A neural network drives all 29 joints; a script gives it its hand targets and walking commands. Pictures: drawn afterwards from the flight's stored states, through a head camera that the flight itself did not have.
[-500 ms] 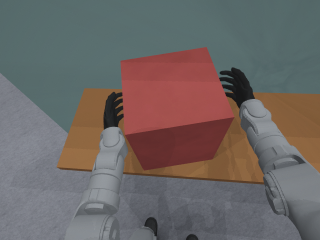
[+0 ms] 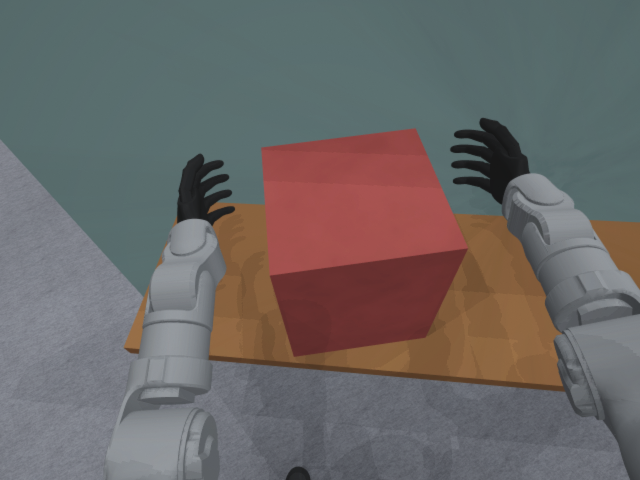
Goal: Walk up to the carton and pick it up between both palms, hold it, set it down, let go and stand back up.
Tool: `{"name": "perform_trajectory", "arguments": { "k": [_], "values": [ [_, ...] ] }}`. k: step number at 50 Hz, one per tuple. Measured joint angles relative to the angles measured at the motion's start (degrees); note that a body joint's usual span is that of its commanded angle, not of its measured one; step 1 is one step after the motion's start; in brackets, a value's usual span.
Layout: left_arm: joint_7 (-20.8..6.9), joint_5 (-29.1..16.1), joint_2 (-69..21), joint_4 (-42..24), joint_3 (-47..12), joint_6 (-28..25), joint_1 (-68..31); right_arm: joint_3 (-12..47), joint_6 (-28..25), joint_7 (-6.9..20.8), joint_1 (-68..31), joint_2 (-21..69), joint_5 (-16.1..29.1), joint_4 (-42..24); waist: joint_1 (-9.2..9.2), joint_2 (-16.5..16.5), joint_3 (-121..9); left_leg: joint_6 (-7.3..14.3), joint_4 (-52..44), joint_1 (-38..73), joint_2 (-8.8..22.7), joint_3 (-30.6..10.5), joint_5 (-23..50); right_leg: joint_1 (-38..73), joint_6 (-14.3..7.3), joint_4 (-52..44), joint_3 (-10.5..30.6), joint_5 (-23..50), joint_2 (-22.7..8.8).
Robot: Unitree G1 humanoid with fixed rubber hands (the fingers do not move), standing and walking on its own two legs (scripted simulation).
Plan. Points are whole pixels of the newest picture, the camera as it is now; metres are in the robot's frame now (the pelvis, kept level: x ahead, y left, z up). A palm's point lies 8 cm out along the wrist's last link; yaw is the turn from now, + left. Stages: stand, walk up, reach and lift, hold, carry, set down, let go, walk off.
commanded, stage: set down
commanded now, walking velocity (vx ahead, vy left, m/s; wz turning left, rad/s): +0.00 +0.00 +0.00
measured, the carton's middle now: (350, 250) +0.42 +0.06 +0.00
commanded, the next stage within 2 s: none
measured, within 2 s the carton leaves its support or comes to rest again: neither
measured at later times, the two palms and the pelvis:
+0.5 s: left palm (176, 192) +0.35 +0.24 +0.17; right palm (562, 156) +0.46 -0.16 +0.17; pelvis +0.00 +0.00 +0.01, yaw -1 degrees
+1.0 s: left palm (181, 250) +0.31 +0.24 +0.12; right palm (557, 216) +0.42 -0.17 +0.12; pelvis +0.01 -0.01 +0.01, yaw +1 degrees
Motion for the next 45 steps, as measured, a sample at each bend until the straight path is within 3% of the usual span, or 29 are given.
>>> {"name": "perform_trajectory", "arguments": {
  "k": [10, 14, 18, 30, 45],
  "values": [
    [2.84, -1.72, 0.82, -16.46, -2.17, 11.43, 4.39, -1.3, 4.98, -0.17, 1.3, -1.2, 3.11, -8.88, -3.4, -0.53, 1.15, 0.22, 0.6, 0.02, -0.22, -1.27, -0.24, 1.47, 0.34, -1.64, -0.84, 0.6, 0.02],
    [2.93, -2.49, 2.17, -20.85, -2.12, 16.34, 4.05, 0.02, 7.93, -0.86, 1.23, -3.65, 5.38, -12.07, -3.5, -0.3, 1.35, 0.31, -0.39, 1.44, -0.08, -0.64, 0.1, 2.66, 0.46, -2.71, -0.08, 1.28, 0.18],
    [2.73, -2.88, 3.65, -20.94, -1.51, 19.26, 2.1, 1.67, 10.39, -0.81, 0.41, -6.07, 7.17, -12.51, -2.93, 0.07, 1.43, 0.32, -1.65, 3.52, 0.01, 0.2, 0.52, 4.1, 0.47, -3.3, 0.85, 1.67, 0.26],
    [2.32, -3.91, 4.16, -13.78, -0.02, 18.58, 0.15, 3.43, 11.93, 0.79, 0.34, -6.17, 7.74, -9.33, -1.47, 1.9, 1.25, -0.41, -3.02, 7.04, -0.17, -0.33, 0.94, 6.6, -0.3, -2.1, 0.52, 0.49, 0.23],
    [-2.23, -0.76, 2.63, -23.11, 1.95, 16.21, 13.11, 3.02, 8.79, -3.09, 13.21, -2.89, 6.7, -21.06, -4.44, 0.83, 4.54, -1.2, -5.22, 12.52, -0.77, -2.1, 0.71, 11.97, -0.92, -2.75, -0.5, -1.16, 0.04]
  ]
}}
